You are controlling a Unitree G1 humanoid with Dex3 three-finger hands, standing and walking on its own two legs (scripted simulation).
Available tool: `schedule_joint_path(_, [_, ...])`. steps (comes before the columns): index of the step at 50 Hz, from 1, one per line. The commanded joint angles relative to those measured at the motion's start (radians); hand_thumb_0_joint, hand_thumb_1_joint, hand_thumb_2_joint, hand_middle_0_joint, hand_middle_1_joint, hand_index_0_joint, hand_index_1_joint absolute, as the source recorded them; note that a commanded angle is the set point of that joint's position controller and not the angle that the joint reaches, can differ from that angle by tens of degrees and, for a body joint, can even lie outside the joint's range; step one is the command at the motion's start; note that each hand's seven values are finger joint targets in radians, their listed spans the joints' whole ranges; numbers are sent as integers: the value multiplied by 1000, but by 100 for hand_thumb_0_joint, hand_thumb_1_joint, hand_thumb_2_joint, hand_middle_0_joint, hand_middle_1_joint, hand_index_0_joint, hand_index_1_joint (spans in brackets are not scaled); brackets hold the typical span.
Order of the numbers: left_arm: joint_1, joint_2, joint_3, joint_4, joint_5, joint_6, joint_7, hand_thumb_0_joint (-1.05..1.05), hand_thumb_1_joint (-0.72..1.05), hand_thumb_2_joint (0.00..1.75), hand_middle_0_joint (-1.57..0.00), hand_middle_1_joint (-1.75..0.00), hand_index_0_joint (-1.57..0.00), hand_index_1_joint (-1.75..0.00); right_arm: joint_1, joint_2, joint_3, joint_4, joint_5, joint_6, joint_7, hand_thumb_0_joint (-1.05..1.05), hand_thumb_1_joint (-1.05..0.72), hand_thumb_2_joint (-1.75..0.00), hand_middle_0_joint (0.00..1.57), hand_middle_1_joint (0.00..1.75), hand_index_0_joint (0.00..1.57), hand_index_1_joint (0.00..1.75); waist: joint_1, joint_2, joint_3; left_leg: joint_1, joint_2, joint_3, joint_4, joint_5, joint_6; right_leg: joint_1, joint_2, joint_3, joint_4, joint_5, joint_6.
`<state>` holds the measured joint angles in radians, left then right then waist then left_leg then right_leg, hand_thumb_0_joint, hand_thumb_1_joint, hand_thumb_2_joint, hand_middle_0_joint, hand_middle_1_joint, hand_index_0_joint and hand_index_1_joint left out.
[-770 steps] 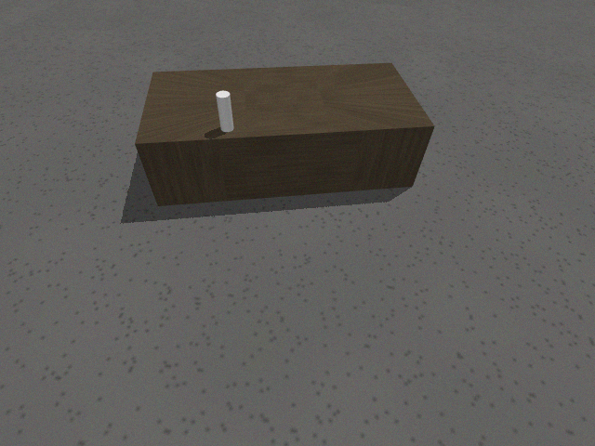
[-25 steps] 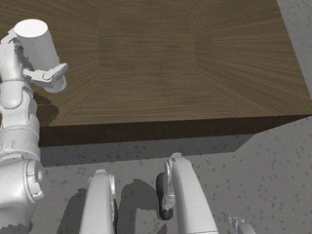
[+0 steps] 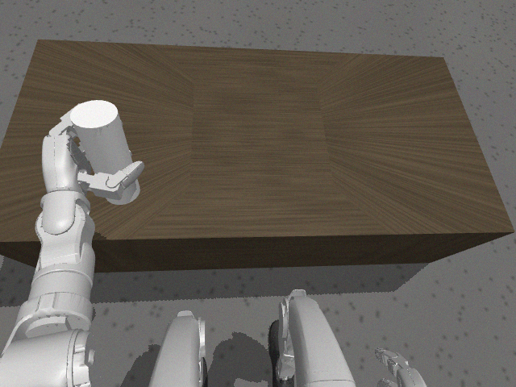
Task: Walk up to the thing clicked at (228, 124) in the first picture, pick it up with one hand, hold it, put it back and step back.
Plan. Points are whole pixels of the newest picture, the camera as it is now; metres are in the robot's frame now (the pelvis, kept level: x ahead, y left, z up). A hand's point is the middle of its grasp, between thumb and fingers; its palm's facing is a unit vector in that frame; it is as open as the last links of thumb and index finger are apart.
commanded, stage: lift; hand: left
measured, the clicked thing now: (110, 157) +0.44 +0.18 +0.03
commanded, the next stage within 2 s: hold in 0.94 s
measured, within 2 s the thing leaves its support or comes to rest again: neither
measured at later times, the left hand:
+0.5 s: hand (91, 153) +0.40 +0.18 +0.11, palm faces +0.12 -0.99 -0.02, open 9.2 cm
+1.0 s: hand (79, 146) +0.38 +0.17 +0.15, palm faces +0.11 -0.99 -0.01, open 9.2 cm
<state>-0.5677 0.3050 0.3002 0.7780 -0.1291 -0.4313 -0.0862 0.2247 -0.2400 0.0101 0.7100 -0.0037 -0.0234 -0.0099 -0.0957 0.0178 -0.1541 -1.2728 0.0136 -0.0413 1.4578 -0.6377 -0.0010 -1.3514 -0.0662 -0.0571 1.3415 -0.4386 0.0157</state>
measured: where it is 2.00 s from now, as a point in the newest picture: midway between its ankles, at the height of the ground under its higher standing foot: outside the picture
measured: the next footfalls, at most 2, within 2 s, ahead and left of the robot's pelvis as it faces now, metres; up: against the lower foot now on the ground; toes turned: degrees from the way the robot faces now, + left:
none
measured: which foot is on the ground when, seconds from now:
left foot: down 0.00-1.00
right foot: down 0.00-1.00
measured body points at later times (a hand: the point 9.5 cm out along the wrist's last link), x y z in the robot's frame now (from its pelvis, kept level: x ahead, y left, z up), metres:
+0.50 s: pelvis +0.02 +0.00 +0.07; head +0.11 +0.01 +0.52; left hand +0.39 +0.23 +0.12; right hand +0.15 -0.25 -0.04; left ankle +0.02 +0.12 -0.59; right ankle +0.09 -0.14 -0.59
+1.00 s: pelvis +0.04 +0.00 +0.10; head +0.10 +0.01 +0.55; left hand +0.37 +0.22 +0.15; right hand +0.16 -0.25 -0.01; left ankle +0.02 +0.12 -0.59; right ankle +0.09 -0.14 -0.59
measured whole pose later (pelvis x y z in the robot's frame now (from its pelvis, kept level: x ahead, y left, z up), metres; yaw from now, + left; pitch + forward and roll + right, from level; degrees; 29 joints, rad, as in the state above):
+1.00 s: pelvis +0.04 +0.00 +0.10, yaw +0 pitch +10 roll -1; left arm -0.18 0.20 0.14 0.46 -0.16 -0.37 -0.03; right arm 0.24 -0.22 0.00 0.68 0.01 -0.04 -0.02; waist -0.03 0.01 -0.06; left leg -0.62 0.02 -0.01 0.95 -0.50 0.00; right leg -0.71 -0.05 -0.05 0.88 -0.34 0.02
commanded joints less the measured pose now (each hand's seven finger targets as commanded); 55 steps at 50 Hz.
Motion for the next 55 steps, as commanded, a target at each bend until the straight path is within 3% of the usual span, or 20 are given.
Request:
schedule_joint_path(1, [-252,151,-17,-317,-25,-61,15,0,29,133,-133,-147,-135,-146,87,-166,-67,-87,15,-32,-23,0,-90,-90,20,30,20,30,8,56,-480,304,-16,-17,-306,229,5,475,40,19,-207,137,-45])
schedule_joint_path(2, [-221,157,4,-311,-30,-54,23,0,30,135,-133,-147,-135,-147,85,-164,-67,-80,17,-33,-25,0,-90,-90,20,30,20,30,20,50,-454,318,-15,-19,-323,241,3,489,40,19,-222,145,-44])
schedule_joint_path(4, [-216,116,-46,-360,-31,-48,24,0,30,133,-132,-145,-134,-145,77,-155,-65,-79,16,-35,-27,0,-90,-90,20,30,20,30,13,56,-433,358,-12,-19,-347,245,2,496,43,19,-250,148,-43])
schedule_joint_path(5, [-234,125,-46,-415,-31,-48,31,0,29,134,-132,-146,-134,-146,77,-152,-64,-88,16,-37,-28,0,-90,-90,20,30,20,30,13,60,-441,371,-13,-17,-358,255,3,533,42,20,-264,161,-41])
schedule_joint_path(9, [-116,100,-49,-367,-31,-27,47,0,25,133,-134,-146,-135,-146,60,-148,-66,-97,18,-41,-30,0,-90,-90,20,30,20,30,29,17,-362,395,-14,-7,-403,274,6,590,45,19,-313,178,-36])
schedule_joint_path(13, [-105,64,-92,-402,-21,-29,52,0,27,135,-136,-147,-137,-148,62,-153,-74,-107,12,-44,-25,0,-90,-90,20,30,20,30,26,35,-349,472,-10,-11,-452,309,-2,612,48,10,-345,198,-39])
schedule_joint_path(15, [-91,79,-83,-418,-21,-31,56,0,25,133,-136,-147,-137,-147,46,-146,-68,-121,12,-44,-24,0,-90,-90,20,30,20,30,43,37,-337,491,-13,-4,-472,312,-2,648,48,11,-366,199,-38])
schedule_joint_path(19, [-63,53,-99,-442,-32,-26,60,0,25,134,-136,-148,-138,-148,33,-139,-66,-132,11,-49,-23,0,-90,-90,20,30,20,30,42,11,-290,501,-15,1,-516,283,5,698,49,13,-416,187,-31])
schedule_joint_path(21, [-36,85,-70,-437,-24,-26,67,0,24,135,-137,-149,-139,-150,36,-144,-70,-128,11,-50,-25,0,-90,-90,20,30,20,30,50,20,-300,521,-14,4,-532,296,3,721,49,16,-425,195,-32])
schedule_joint_path(23, [-34,49,-114,-474,-27,-31,62,0,24,133,-135,-147,-136,-147,31,-135,-65,-132,10,-50,-23,0,-90,-90,20,30,20,30,48,37,-297,557,-13,4,-545,330,-3,729,51,11,-430,220,-35])
schedule_joint_path(25, [-8,64,-90,-475,-33,-26,64,0,23,133,-135,-148,-137,-149,34,-133,-63,-133,13,-50,-27,0,-90,-90,20,30,20,30,57,11,-303,575,-15,7,-553,358,-1,776,50,12,-444,247,-33])
schedule_joint_path(30, [21,40,-120,-493,-33,-21,59,0,23,132,-133,-146,-135,-146,33,-126,-63,-134,13,-51,-27,0,-90,-90,20,30,20,30,53,10,-261,593,-14,15,-589,370,0,821,49,15,-480,267,-33])
schedule_joint_path(37, [83,40,-105,-500,-37,-9,58,0,22,131,-133,-147,-135,-147,34,-123,-66,-138,15,-51,-29,0,-90,-90,20,30,20,30,62,-6,-250,649,-10,16,-627,419,-2,885,53,12,-514,307,-34])
schedule_joint_path(41, [101,17,-125,-511,-37,-10,56,0,22,131,-132,-146,-134,-146,33,-124,-67,-135,12,-51,-28,0,-90,-90,20,30,20,30,61,28,-226,695,-6,10,-648,459,-14,859,56,2,-518,316,-42])
schedule_joint_path(43, [92,28,-109,-545,-44,-15,58,0,23,132,-132,-146,-134,-146,20,-123,-68,-147,13,-51,-26,0,-89,-90,20,30,20,30,74,12,-203,687,-7,9,-666,434,-11,875,58,0,-533,298,-38])
schedule_joint_path(46, [108,31,-112,-546,-38,-21,58,0,24,132,-134,-147,-136,-147,21,-124,-70,-145,10,-50,-25,0,-90,-90,20,30,20,30,67,21,-220,707,-8,10,-677,427,-13,891,59,-1,-540,288,-38])
schedule_joint_path(48, [145,-8,-136,-514,-45,-12,53,0,24,134,-136,-150,-138,-150,17,-119,-66,-150,13,-52,-24,0,-90,-90,20,30,20,30,64,-15,-196,689,-8,11,-687,423,-10,910,57,1,-551,293,-36])
schedule_joint_path(51, [108,32,-117,-581,-43,-20,55,0,24,135,-137,-151,-138,-151,13,-124,-68,-147,14,-53,-27,0,-90,-90,20,30,20,30,74,32,-198,728,-8,13,-698,449,-15,906,58,2,-555,307,-39])
schedule_joint_path(52, [104,18,-133,-582,-39,-18,54,0,26,134,-136,-150,-138,-150,10,-120,-67,-153,12,-52,-27,0,-90,-90,20,30,20,30,68,29,-190,730,-10,16,-698,436,-13,907,58,3,-563,301,-37])
schedule_joint_path(55, [131,9,-124,-576,-51,-14,54,0,25,128,-137,-149,-139,-148,8,-117,-65,-150,14,-56,-27,0,-90,-90,20,30,20,30,68,-9,-175,712,-12,20,-706,412,-6,942,57,5,-579,295,-32])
